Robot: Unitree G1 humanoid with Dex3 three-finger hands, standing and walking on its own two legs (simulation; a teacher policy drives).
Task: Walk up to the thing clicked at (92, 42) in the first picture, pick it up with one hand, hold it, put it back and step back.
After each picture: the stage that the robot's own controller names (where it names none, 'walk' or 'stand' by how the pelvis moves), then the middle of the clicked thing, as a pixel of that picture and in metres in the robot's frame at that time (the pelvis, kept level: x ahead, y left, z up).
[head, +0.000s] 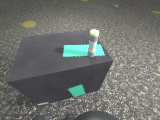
stand; (92, 44) +0.64 +0.02 +0.06
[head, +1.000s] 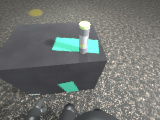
walk; (83, 39) +0.59 +0.10 +0.10
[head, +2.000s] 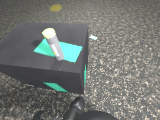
walk; (55, 46) +0.47 +0.30 +0.09
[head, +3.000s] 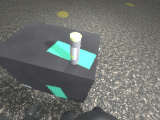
stand; (75, 50) +0.48 +0.14 +0.09
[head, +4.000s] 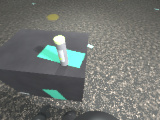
walk; (62, 52) +0.48 +0.24 +0.07
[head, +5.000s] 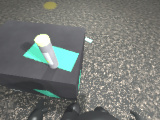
stand; (49, 54) +0.39 +0.29 +0.09
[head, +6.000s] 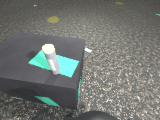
stand; (52, 61) +0.39 +0.30 +0.06
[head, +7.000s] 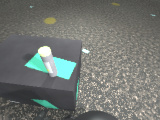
stand; (49, 63) +0.38 +0.31 +0.06
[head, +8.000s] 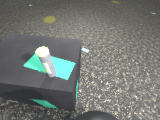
stand; (47, 63) +0.37 +0.32 +0.06
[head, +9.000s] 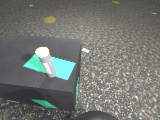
stand; (47, 64) +0.37 +0.32 +0.06
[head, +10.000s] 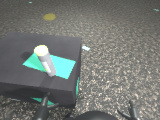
rise first; (47, 62) +0.36 +0.32 +0.06
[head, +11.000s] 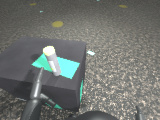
rise first; (53, 62) +0.38 +0.32 +0.06
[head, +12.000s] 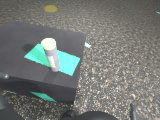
go down; (52, 57) +0.39 +0.28 +0.07
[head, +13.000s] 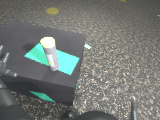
go down; (51, 56) +0.40 +0.29 +0.08
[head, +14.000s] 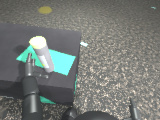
close in; (44, 57) +0.37 +0.31 +0.11
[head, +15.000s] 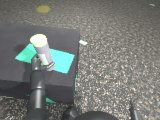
lift; (45, 55) +0.38 +0.30 +0.11
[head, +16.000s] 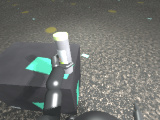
lift; (64, 55) +0.36 +0.17 +0.21
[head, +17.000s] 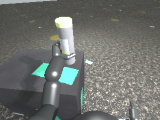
hold; (67, 44) +0.34 +0.15 +0.31
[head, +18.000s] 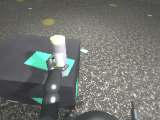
hold; (60, 58) +0.35 +0.21 +0.16
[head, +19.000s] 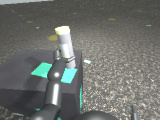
hold; (66, 49) +0.37 +0.16 +0.26
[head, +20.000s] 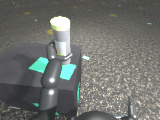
crouch; (63, 45) +0.32 +0.17 +0.30
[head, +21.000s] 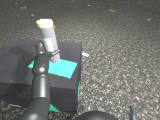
crouch; (50, 43) +0.39 +0.27 +0.25
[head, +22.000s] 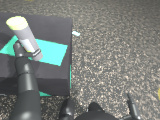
lower; (29, 42) +0.45 +0.34 +0.13
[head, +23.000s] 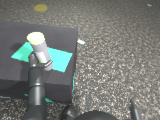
lower; (43, 54) +0.39 +0.30 +0.12
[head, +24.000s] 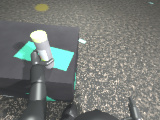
lower; (45, 52) +0.40 +0.29 +0.12
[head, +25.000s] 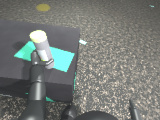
lower; (44, 52) +0.40 +0.30 +0.12
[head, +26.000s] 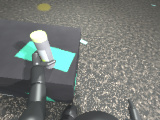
draw back; (45, 52) +0.40 +0.30 +0.12
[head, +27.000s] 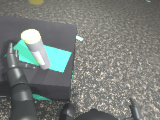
rise; (39, 53) +0.38 +0.30 +0.12
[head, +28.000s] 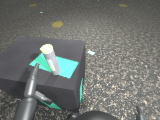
sink last; (52, 61) +0.39 +0.32 +0.09
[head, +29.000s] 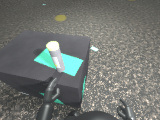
stand; (57, 58) +0.40 +0.29 +0.08
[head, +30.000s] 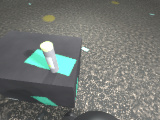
stand; (51, 59) +0.40 +0.30 +0.07
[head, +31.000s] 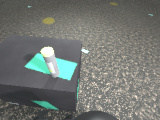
stand; (51, 64) +0.37 +0.29 +0.06
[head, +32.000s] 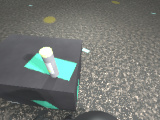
stand; (50, 64) +0.37 +0.29 +0.06
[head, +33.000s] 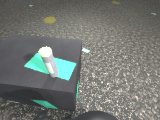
stand; (50, 63) +0.37 +0.30 +0.06
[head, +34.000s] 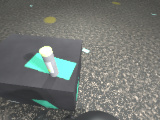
stand; (50, 63) +0.37 +0.30 +0.06
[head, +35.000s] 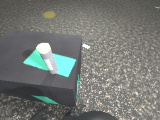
walk; (49, 60) +0.38 +0.30 +0.06
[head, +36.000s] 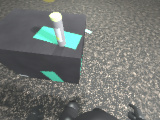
walk; (59, 31) +0.59 +0.30 +0.08
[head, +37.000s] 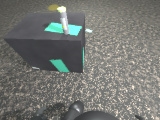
walk; (64, 21) +0.85 +0.36 +0.08
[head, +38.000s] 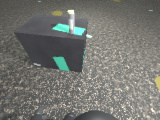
stand; (71, 22) +1.00 +0.30 +0.07
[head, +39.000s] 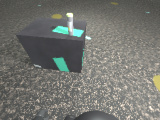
stand; (70, 25) +1.03 +0.31 +0.06
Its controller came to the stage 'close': yes
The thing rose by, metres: 0.31
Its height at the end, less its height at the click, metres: +0.00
